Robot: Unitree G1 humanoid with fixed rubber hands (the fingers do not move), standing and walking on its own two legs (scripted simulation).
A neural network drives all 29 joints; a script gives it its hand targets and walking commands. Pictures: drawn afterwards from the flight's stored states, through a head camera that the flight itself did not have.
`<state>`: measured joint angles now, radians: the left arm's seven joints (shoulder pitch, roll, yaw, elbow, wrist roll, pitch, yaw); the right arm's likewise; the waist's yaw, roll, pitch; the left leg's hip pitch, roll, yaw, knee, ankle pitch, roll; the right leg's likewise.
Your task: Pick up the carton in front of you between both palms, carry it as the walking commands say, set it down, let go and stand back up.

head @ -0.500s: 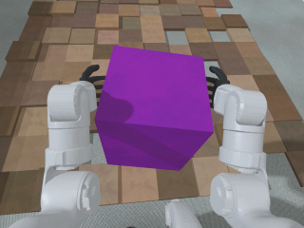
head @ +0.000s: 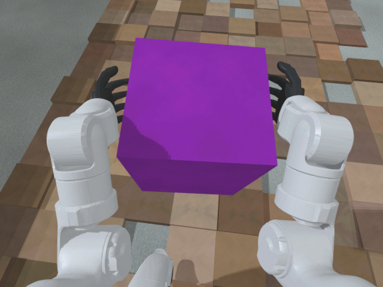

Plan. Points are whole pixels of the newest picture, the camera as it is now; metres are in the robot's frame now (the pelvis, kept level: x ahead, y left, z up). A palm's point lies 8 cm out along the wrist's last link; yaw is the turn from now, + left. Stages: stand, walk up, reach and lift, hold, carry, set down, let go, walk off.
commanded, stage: carry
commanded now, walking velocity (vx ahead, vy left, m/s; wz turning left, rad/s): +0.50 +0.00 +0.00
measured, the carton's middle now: (193, 131) +0.40 +0.04 +0.08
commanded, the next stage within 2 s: none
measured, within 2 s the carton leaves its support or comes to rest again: neither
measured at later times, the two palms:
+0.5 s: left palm (161, 12) +0.71 +0.16 +0.13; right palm (287, 23) +0.69 -0.14 +0.14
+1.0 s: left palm out of the picture +0.99 +0.19 +0.14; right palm out of the picture +1.00 -0.11 +0.14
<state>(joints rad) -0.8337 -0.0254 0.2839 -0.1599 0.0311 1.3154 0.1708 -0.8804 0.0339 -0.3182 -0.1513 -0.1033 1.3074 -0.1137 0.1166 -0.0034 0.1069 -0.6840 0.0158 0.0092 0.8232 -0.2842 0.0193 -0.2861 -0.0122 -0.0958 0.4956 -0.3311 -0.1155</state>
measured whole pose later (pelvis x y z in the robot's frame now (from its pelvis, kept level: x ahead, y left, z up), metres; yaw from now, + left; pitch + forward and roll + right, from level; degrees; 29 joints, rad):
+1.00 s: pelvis +0.63 +0.03 +0.00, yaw +0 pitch +5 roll -1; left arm -0.68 -0.01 0.18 0.11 0.05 1.19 0.14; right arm -0.68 0.01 -0.24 0.06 -0.09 1.20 -0.12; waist 0.06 0.02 -0.05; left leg -0.58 0.03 0.08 0.56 -0.04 0.04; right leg -0.15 0.02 -0.13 0.49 -0.43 -0.04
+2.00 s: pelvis +1.23 +0.02 -0.01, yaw -1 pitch +5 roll -1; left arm -0.68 -0.02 0.21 0.08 0.05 1.22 0.14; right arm -0.68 0.02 -0.23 0.05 -0.08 1.22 -0.13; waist 0.05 0.02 -0.06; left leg -0.52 0.01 0.11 0.43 0.08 0.04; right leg -0.08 0.05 -0.10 0.44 -0.42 -0.06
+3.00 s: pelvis +1.70 +0.01 -0.02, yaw -1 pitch +4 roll -2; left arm -0.29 -0.09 0.11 -0.16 0.12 1.23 0.11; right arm -0.29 0.11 -0.15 -0.17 -0.13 1.21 -0.10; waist 0.00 0.01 -0.18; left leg -0.22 0.03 0.14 0.43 -0.26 0.04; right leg -0.22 -0.02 -0.19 0.54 -0.37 -0.01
